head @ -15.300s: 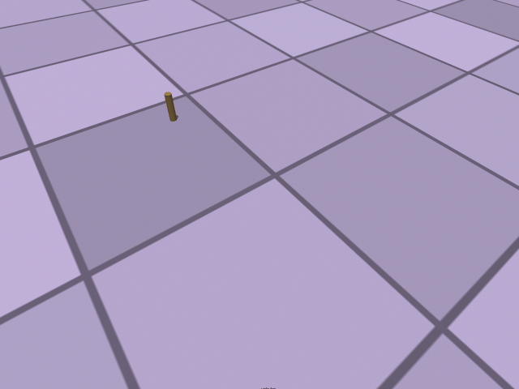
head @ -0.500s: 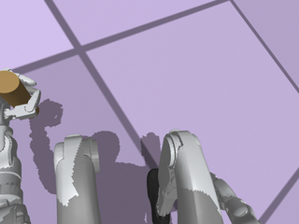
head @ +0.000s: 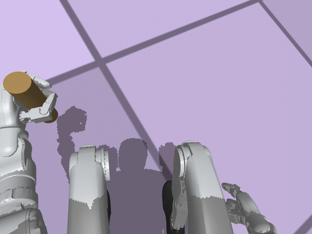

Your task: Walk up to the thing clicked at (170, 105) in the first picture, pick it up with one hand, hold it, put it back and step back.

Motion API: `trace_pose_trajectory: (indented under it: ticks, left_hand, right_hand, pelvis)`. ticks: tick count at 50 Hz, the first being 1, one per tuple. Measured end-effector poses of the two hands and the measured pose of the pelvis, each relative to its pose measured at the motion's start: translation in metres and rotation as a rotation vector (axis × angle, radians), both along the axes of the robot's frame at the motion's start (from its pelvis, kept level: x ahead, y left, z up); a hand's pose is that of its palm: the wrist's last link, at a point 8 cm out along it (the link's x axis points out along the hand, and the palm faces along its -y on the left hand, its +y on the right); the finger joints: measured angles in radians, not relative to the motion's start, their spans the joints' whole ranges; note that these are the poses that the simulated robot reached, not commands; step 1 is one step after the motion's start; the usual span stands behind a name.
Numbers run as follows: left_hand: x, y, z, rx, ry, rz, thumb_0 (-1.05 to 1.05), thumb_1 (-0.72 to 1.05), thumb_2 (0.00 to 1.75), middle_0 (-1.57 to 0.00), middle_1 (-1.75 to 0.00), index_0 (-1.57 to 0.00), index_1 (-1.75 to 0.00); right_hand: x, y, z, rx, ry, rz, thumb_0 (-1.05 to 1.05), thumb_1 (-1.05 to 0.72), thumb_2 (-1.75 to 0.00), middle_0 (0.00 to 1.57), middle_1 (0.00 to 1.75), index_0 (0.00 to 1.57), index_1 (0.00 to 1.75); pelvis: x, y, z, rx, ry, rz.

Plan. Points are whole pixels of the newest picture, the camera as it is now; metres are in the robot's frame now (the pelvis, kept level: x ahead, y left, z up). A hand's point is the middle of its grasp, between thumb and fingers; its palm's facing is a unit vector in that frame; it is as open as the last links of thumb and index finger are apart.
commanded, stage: settle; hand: left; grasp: from the side
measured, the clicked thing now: (36, 102) +0.42 +0.28 -0.05
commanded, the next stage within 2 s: lift in 0.48 s
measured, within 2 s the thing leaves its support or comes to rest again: neither
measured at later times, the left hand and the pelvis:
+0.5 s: hand (38, 95) +0.42 +0.26 -0.01, palm faces +0.19 -0.98 -0.04, open 5.7 cm; pelvis +0.00 +0.00 +0.02, yaw +2 degrees
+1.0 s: hand (28, 87) +0.41 +0.25 +0.05, palm faces +0.18 -0.98 -0.03, open 5.7 cm; pelvis +0.00 +0.00 +0.06, yaw +2 degrees
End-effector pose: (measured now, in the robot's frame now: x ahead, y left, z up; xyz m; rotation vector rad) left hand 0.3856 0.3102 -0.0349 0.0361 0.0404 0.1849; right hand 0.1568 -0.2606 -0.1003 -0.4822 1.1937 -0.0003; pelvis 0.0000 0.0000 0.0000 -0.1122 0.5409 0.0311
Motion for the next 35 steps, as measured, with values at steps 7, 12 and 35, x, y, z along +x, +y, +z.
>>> trace_pose_trajectory:
  ticks: [7,12,35]
  left_hand:
    - [-0.003,0.001,0.009,-0.002,0.014,0.007,0.0,0.14,1.07,-0.95,-1.08,-1.0,-1.05]
    - [-0.003,0.002,0.017,-0.004,0.009,0.015,0.0,0.13,1.08,-0.95,-1.08,-1.0,-1.05]
    - [0.005,-0.008,0.037,-0.008,0.002,0.009,0.0,0.13,1.09,-0.96,-1.08,-1.01,-1.05]
  right_hand:
    - [0.0,0.003,0.009,0.006,-0.009,-0.009,0.01,-0.9,-0.89,0.2,0.3,0.21,0.3]
    - [-0.001,0.004,0.013,0.013,-0.011,-0.01,0.01,-0.9,-0.89,0.2,0.3,0.21,0.3]
    - [-0.018,0.002,0.018,0.03,0.009,-0.039,0.01,-0.9,-0.89,0.2,0.3,0.21,0.3]
  pelvis:
    - [0.0,0.001,0.01,0.005,0.011,0.006]
    - [0.0,0.001,0.016,0.011,0.015,0.011]
    - [-0.002,-0.002,0.027,0.027,0.017,0.017]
